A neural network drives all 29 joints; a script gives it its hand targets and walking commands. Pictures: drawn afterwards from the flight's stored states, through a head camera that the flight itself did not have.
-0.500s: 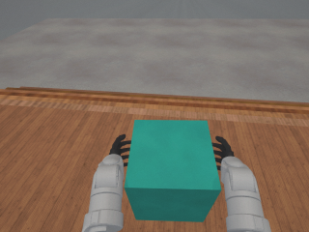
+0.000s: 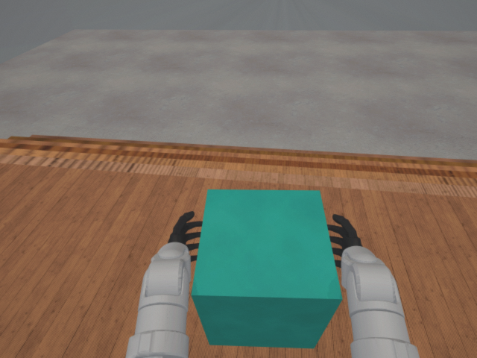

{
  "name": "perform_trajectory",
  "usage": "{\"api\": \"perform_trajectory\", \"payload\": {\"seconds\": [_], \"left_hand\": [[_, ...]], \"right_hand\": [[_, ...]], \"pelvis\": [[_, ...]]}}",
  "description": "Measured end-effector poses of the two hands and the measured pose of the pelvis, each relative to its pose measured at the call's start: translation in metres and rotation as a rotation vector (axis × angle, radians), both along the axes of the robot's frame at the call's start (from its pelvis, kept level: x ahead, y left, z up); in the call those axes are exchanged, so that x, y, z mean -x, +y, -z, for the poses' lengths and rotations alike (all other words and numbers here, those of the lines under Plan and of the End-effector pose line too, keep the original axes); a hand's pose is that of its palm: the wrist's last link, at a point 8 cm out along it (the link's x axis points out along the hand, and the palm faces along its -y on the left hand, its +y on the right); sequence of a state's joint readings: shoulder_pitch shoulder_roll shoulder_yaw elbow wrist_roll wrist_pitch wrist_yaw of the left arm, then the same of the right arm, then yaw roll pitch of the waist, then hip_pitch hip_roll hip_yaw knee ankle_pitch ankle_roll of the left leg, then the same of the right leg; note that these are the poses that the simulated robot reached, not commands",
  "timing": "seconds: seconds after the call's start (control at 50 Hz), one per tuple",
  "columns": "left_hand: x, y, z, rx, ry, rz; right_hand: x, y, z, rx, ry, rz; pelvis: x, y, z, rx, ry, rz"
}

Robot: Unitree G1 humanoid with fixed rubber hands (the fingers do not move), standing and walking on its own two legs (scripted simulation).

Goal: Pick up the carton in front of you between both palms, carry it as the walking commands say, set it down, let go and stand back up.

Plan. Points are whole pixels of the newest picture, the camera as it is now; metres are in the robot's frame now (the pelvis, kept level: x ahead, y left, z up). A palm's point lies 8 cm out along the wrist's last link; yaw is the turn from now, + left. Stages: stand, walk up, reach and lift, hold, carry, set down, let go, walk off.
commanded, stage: hold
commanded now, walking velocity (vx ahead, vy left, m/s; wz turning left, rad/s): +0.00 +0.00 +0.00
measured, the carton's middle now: (262, 271) +0.30 +0.00 -0.03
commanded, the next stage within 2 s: carry in 0.08 s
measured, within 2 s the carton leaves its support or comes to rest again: neither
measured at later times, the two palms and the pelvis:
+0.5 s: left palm (184, 208) +0.37 +0.15 +0.07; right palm (339, 211) +0.37 -0.15 +0.06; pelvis +0.10 +0.00 -0.02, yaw +1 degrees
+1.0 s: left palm (210, 132) +0.66 +0.14 +0.06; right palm (322, 133) +0.66 -0.16 +0.06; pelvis +0.40 -0.01 -0.03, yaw +1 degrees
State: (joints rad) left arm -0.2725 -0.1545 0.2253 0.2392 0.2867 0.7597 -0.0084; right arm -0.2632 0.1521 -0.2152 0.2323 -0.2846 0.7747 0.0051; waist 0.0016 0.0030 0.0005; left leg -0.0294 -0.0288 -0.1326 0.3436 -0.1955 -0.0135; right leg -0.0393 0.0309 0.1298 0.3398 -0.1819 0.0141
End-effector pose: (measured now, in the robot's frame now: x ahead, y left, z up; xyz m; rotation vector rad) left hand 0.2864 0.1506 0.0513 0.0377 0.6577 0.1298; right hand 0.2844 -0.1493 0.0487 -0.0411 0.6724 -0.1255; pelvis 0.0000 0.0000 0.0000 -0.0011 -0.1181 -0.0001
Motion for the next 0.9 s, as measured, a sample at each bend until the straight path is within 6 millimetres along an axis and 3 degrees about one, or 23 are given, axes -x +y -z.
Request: {"api": "perform_trajectory", "payload": {"seconds": [0.14,0.26,0.36,0.44,0.52,0.58,0.68,0.82,0.9], "left_hand": [[-0.002,0.000,0.000,0.005,-0.011,-0.002],[-0.016,0.005,-0.008,0.024,-0.058,-0.020],[-0.039,0.014,-0.013,0.045,-0.055,-0.036],[-0.068,0.009,-0.016,0.051,-0.016,-0.030],[-0.094,0.004,-0.015,0.078,0.011,-0.055],[-0.113,0.013,-0.013,0.082,0.037,-0.079],[-0.164,0.027,-0.016,0.091,0.020,-0.094],[-0.261,0.007,-0.035,0.088,0.047,-0.011],[-0.314,-0.004,-0.031,0.083,0.033,0.005]], "right_hand": [[-0.002,0.000,0.000,-0.002,-0.011,0.003],[-0.018,0.005,-0.009,-0.022,-0.058,0.015],[-0.042,0.014,-0.016,-0.038,-0.056,0.022],[-0.065,0.009,-0.016,-0.044,-0.016,0.040],[-0.095,0.004,-0.016,-0.057,0.011,0.045],[-0.123,0.013,-0.019,-0.062,0.038,0.031],[-0.175,0.028,-0.020,-0.059,0.021,0.021],[-0.243,0.008,-0.036,-0.073,0.042,0.116],[-0.295,-0.004,-0.034,-0.072,0.028,0.124]], "pelvis": [[-0.002,0.000,0.003,0.000,0.054,-0.003],[-0.017,0.004,0.011,0.004,0.128,-0.012],[-0.048,0.010,0.018,-0.005,0.171,0.006],[-0.079,0.006,0.019,0.014,0.195,0.013],[-0.112,0.003,0.018,0.017,0.218,-0.031],[-0.140,0.006,0.014,-0.008,0.229,-0.036],[-0.190,0.019,0.020,-0.026,0.213,0.018],[-0.267,0.021,0.002,0.022,0.229,0.024],[-0.320,0.011,0.007,0.029,0.220,0.013]]}}
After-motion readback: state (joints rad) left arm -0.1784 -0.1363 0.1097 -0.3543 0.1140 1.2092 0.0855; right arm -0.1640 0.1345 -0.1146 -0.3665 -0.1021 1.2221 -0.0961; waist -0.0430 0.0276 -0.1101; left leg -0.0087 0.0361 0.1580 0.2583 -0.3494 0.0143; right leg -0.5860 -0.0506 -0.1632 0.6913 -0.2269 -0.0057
